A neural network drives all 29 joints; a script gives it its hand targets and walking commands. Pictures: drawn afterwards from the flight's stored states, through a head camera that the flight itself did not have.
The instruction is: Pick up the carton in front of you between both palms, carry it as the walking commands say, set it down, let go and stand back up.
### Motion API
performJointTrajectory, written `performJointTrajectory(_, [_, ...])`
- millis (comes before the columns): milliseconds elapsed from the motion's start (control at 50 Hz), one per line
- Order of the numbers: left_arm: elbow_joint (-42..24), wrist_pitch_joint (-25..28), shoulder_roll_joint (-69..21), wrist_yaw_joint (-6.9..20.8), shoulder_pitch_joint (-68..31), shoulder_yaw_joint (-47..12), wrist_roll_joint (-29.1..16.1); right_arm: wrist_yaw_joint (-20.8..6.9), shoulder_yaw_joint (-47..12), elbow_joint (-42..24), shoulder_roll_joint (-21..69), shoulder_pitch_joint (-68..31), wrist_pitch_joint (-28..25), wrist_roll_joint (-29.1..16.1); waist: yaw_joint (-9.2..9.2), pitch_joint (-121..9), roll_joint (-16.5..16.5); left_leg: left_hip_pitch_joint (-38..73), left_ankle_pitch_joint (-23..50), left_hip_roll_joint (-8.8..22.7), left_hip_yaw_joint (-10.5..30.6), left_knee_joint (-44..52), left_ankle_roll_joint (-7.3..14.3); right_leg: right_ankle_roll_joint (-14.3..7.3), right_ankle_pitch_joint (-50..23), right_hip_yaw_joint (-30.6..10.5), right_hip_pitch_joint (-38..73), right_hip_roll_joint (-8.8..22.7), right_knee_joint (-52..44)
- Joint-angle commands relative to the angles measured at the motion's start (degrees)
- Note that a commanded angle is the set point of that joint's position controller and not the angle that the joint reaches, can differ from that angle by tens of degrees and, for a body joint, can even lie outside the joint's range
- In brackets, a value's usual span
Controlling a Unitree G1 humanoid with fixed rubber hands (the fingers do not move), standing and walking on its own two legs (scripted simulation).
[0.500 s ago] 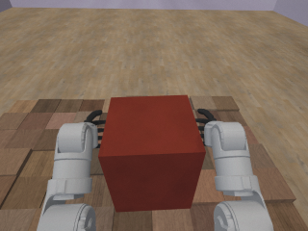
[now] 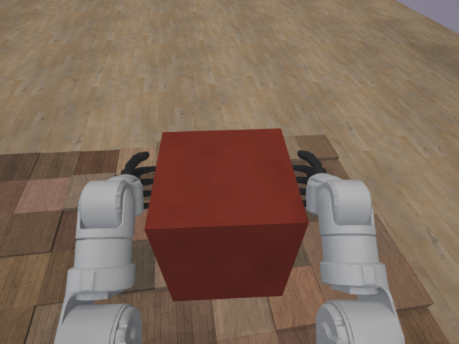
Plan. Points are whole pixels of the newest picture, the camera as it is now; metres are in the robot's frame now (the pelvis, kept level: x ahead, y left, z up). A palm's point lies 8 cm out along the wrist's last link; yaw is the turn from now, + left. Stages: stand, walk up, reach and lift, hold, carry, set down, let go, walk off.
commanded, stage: carry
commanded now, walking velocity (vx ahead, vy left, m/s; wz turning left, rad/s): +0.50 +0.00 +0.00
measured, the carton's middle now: (225, 217) +0.36 -0.01 +0.05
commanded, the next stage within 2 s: none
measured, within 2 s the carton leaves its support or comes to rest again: neither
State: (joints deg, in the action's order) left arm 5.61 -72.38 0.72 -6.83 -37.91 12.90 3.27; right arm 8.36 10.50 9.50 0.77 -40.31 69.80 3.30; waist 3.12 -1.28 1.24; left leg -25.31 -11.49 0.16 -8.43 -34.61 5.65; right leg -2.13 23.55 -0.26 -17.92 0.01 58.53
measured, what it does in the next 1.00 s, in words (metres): walks ahead: right foot, then left foot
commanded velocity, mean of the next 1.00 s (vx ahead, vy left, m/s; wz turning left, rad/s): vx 0.50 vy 0.00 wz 0.00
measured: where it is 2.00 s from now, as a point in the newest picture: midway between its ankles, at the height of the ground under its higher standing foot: (200, 166)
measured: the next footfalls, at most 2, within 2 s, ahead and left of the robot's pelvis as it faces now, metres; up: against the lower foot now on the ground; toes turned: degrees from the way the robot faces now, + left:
right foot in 0.40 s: +0.45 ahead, -0.08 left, +0.01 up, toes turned -4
left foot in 0.88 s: +0.76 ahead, +0.15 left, +0.00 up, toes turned +11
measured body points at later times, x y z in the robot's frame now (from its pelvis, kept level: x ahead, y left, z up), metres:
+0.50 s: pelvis +0.32 -0.01 +0.00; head +0.36 +0.00 +0.45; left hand +0.69 +0.17 +0.17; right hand +0.71 -0.13 +0.17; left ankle +0.15 +0.08 -0.63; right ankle +0.41 -0.07 -0.72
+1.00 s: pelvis +0.66 +0.07 +0.01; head +0.66 +0.09 +0.46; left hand +0.94 +0.22 +0.07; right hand +0.94 -0.08 +0.08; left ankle +0.72 +0.15 -0.72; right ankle +0.53 -0.06 -0.64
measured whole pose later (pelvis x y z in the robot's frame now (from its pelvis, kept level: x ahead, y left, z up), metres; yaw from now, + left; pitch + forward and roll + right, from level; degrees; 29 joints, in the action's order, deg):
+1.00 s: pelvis +0.66 +0.07 +0.01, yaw +0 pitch +4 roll -1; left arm -17.0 -69.5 -7.7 -4.0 -9.4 7.0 7.6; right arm 4.4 5.6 -15.3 7.8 -10.1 67.7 7.5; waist 0.8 -4.4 1.5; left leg -22.6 -8.9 1.9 -10.8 -27.3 4.1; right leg 0.0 23.6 2.4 -20.8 2.2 62.9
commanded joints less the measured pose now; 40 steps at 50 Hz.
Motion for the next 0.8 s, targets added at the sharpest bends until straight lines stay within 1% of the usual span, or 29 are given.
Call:
performJointTrajectory(0, [-10.71, 2.17, -62.70, 10.78, -48.06, -36.40, -23.71, -14.58, -34.93, -16.49, 63.95, -51.62, -0.74, -30.60, 0.67, -25.16, -5.31, 33.62, 3.70, 17.52, 31.77, 15.57, 6.66, -0.39, -1.62, -1.91, -23.15, 2.56, 9.63])
performJointTrajectory(20, [-10.72, 1.80, -61.39, 10.11, -46.99, -35.89, -23.16, -14.51, -35.10, -15.79, 63.74, -49.90, -0.17, -30.65, 0.62, -25.63, -6.56, 32.94, 8.79, 16.82, 28.21, 15.79, 6.03, 0.00, -3.91, -1.49, -22.95, 3.59, 6.92])
performJointTrajectory(60, [-12.20, 1.36, -59.49, 9.13, -46.06, -36.48, -21.86, -14.80, -34.74, -17.31, 62.79, -50.09, 0.95, -31.25, 0.65, -26.22, -7.83, 33.20, 16.50, 15.01, 24.06, 15.48, 5.36, 0.85, -6.51, 0.46, -23.03, 3.00, 4.21])
performJointTrajectory(80, [-12.28, 0.79, -58.46, 8.95, -45.74, -36.14, -21.44, -14.84, -34.72, -16.51, 61.17, -48.63, 1.73, -30.52, 0.33, -26.55, -7.62, 32.68, 14.65, 15.01, 23.73, 16.66, 6.43, 1.35, -6.83, 0.79, -23.05, 3.18, 2.56])
performJointTrajectory(100, [-12.79, 0.26, -57.26, 8.69, -45.87, -35.75, -21.03, -15.09, -34.65, -16.08, 61.25, -47.87, 2.38, -31.02, 0.78, -26.34, -6.76, 33.51, 13.92, 14.33, 22.60, 16.83, 6.81, 1.74, -8.30, 1.07, -24.55, 3.10, 0.13])
performJointTrajectory(120, [-13.52, -0.29, -57.14, 8.56, -46.15, -35.93, -20.89, -15.22, -33.98, -16.36, 60.04, -47.96, 3.03, -30.55, 0.92, -24.84, -7.38, 34.02, 14.65, 14.38, 21.82, 17.61, 6.88, 2.15, -9.00, 1.37, -25.77, 2.97, -3.28])
performJointTrajectory(160, [-13.80, -1.54, -56.36, 8.31, -44.94, -35.63, -20.10, -15.46, -33.44, -17.40, 58.93, -46.90, 4.40, -30.17, 1.02, -23.23, -7.72, 36.21, 21.02, 13.96, 19.51, 17.87, 5.87, 2.41, -13.48, 2.21, -28.22, 3.09, -8.71])
performJointTrajectory(200, [-14.78, -2.73, -55.56, 8.46, -45.32, -35.32, -19.77, -15.46, -32.72, -16.62, 57.95, -45.55, 5.76, -29.24, 1.13, -22.16, -7.55, 37.04, 30.92, 12.31, 16.29, 17.34, 3.94, 2.42, -18.56, 4.62, -26.73, 1.86, -14.52])
performJointTrajectory(240, [-13.71, -4.12, -54.97, 8.74, -44.28, -35.28, -19.35, -15.41, -31.41, -16.72, 56.34, -43.91, 6.79, -27.12, 1.15, -20.60, -9.79, 38.03, 37.95, 10.14, 12.44, 16.21, 2.43, 1.73, -22.89, 6.53, -24.54, 0.43, -21.43])
performJointTrajectory(280, [-14.09, -5.11, -54.47, 9.19, -44.88, -34.77, -19.25, -15.32, -30.77, -16.21, 55.68, -42.75, 7.88, -25.77, 1.35, -19.56, -8.22, 38.95, 41.91, 8.37, 9.32, 14.71, 1.37, 1.28, -26.85, 9.81, -20.14, -1.92, -29.03])
performJointTrajectory(320, [-13.82, -6.00, -54.61, 9.86, -45.73, -34.82, -20.24, -15.27, -30.81, -16.65, 54.24, -42.67, 8.44, -24.98, 0.36, -20.28, -10.13, 36.99, 51.10, 7.90, 7.13, 11.31, 0.40, -0.52, -30.62, 12.57, -10.23, -4.82, -34.34])
performJointTrajectory(340, [-13.41, -6.43, -54.47, 10.17, -45.49, -34.59, -20.75, -15.26, -30.54, -16.81, 54.10, -42.43, 8.70, -24.47, -1.08, -22.44, -12.65, 36.06, 52.69, 8.30, 6.28, 6.94, -0.49, -1.39, -31.43, 12.29, -3.32, -4.96, -35.28])
performJointTrajectory(360, [-12.82, -6.62, -54.72, 10.42, -45.78, -34.41, -20.93, -15.26, -30.00, -16.13, 53.91, -42.69, 9.12, -24.21, -3.66, -24.48, -11.20, 32.68, 49.95, 6.59, 3.00, -2.13, -2.17, -1.43, -33.35, 13.16, 6.32, -4.97, -38.89])
performJointTrajectory(380, [-13.02, -6.60, -54.71, 10.76, -45.43, -34.34, -20.93, -15.38, -30.54, -15.93, 53.74, -43.46, 9.24, -24.02, -6.14, -27.48, -7.56, 24.75, 38.05, 5.88, 2.12, -11.31, -3.39, -1.84, -32.72, 8.45, 17.77, 0.13, -38.92])
performJointTrajectory(400, [-12.15, -6.90, -53.95, 10.98, -45.75, -33.78, -21.41, -15.57, -30.98, -15.65, 54.04, -44.23, 9.62, -24.36, -6.25, -33.27, 3.58, 7.89, 10.29, 3.25, 5.18, -21.30, -3.90, -6.40, -41.05, -8.38, 34.50, 14.05, -28.65])
performJointTrajectory(420, [-10.22, -7.04, -53.46, 11.10, -44.37, -32.85, -21.05, -15.33, -30.65, -16.83, 54.55, -45.26, 10.40, -24.76, -7.76, -37.03, 14.42, -7.33, -18.12, -5.01, 7.43, -38.46, -5.35, -16.22, -33.23, -30.26, 44.56, 22.72, -33.17])
performJointTrajectory(440, [-11.64, -7.02, -56.12, 11.67, -42.81, -33.42, -22.28, -14.84, -30.39, -16.75, 54.76, -42.75, 10.16, -22.16, -7.52, -36.74, 10.42, -12.80, -17.19, -1.97, 12.14, -42.76, -4.02, -16.10, -23.65, -29.20, 42.10, 21.60, -35.07])
performJointTrajectory(460, [-14.06, -6.64, -58.28, 12.21, -45.13, -34.42, -23.28, -14.43, -30.26, -18.50, 55.58, -43.88, 9.81, -20.97, -7.52, -33.51, 6.91, -15.04, -14.60, -0.80, 12.94, -40.55, -3.39, -13.58, -23.40, -25.71, 38.66, 19.49, -36.92])
performJointTrajectory(480, [-17.70, -6.15, -60.30, 12.54, -47.63, -35.19, -24.58, -14.08, -30.50, -19.76, 57.06, -45.33, 9.53, -21.22, -6.54, -29.78, 4.28, -14.42, -11.61, 1.52, 12.13, -36.27, -3.15, -11.29, -26.95, -20.64, 33.14, 18.36, -37.98])
performJointTrajectory(520, [-20.02, -5.52, -63.73, 12.91, -46.98, -36.65, -25.24, -13.57, -30.35, -20.34, 58.38, -40.70, 8.46, -18.76, -5.78, -28.61, 1.31, -11.84, -8.88, 2.70, 11.57, -29.45, -3.95, -9.22, -26.05, -15.45, 28.70, 16.48, -39.71])
performJointTrajectory(560, [-19.95, -4.57, -64.93, 13.55, -41.74, -38.00, -24.17, -13.42, -32.15, -19.69, 60.44, -34.30, 7.22, -16.44, -5.39, -28.26, 2.80, -11.44, -7.98, 2.71, 9.34, -23.17, -5.07, -9.23, -29.00, -11.65, 28.18, 15.85, -40.54])
performJointTrajectory(580, [-18.76, -4.16, -64.72, 13.99, -35.87, -38.19, -23.19, -13.57, -32.75, -18.79, 60.33, -28.42, 6.64, -15.17, -5.40, -27.92, 5.25, -13.26, -7.18, 2.91, 8.77, -20.77, -5.60, -9.46, -30.17, -10.73, 29.23, 15.63, -40.35])
performJointTrajectory(640, [-19.28, -2.24, -66.09, 15.74, -26.10, -41.37, -21.82, -14.84, -35.79, -18.91, 63.41, -17.62, 4.30, -14.08, -5.35, -24.97, 3.31, -17.62, -3.39, 3.60, 6.26, -13.57, -6.29, -9.08, -34.32, -7.30, 31.70, 14.67, -40.50])
performJointTrajectory(680, [-20.49, -0.46, -66.54, 16.52, -20.10, -43.05, -20.79, -15.84, -38.94, -20.44, 64.88, -12.75, 2.55, -14.91, -4.76, -21.31, 4.78, -17.02, 0.56, 4.12, 4.27, -6.29, -6.68, -7.38, -36.08, -4.18, 30.51, 13.63, -42.09])
performJointTrajectory(700, [-21.67, 0.37, -66.47, 16.92, -17.49, -44.03, -20.96, -16.16, -40.76, -22.43, 65.20, -10.84, 1.58, -15.70, -4.75, -20.34, 3.93, -14.07, 1.73, 2.96, 2.46, -2.94, -6.49, -6.62, -38.70, -2.29, 28.97, 12.98, -42.41])
performJointTrajectory(720, [-23.33, 1.15, -66.89, 17.04, -17.30, -45.18, -20.65, -16.52, -42.48, -24.02, 66.65, -10.85, 0.81, -16.47, -4.70, -18.85, 4.84, -11.10, 4.48, 2.74, 1.75, 0.86, -6.54, -5.34, -40.14, -0.07, 27.16, 12.24, -43.18])
performJointTrajectory(740, [-24.01, 1.92, -65.54, 17.10, -13.00, -45.87, -19.92, -16.81, -43.35, -25.22, 65.12, -7.43, 0.13, -16.74, -4.79, -18.23, 5.71, -8.55, 5.62, 1.68, 0.17, 2.93, -6.06, -4.67, -41.78, 1.49, 26.12, 11.55, -42.82])
performJointTrajectory(760, [-24.17, 2.56, -64.62, 17.16, -9.86, -46.33, -19.64, -17.11, -44.62, -26.73, 65.01, -5.60, -0.45, -17.61, -4.59, -17.42, 8.24, -6.09, 8.07, 2.02, 0.19, 5.08, -5.57, -3.87, -43.16, 3.15, 25.28, 11.30, -42.35])
performJointTrajectory(780, [-24.90, 3.10, -64.62, 17.18, -8.97, -46.88, -19.93, -17.40, -44.85, -27.31, 65.06, -5.01, -0.77, -18.43, -4.59, -16.87, 9.13, -3.02, 10.30, 1.93, -0.91, 6.44, -5.20, -3.21, -41.72, 4.68, 24.00, 11.09, -41.88])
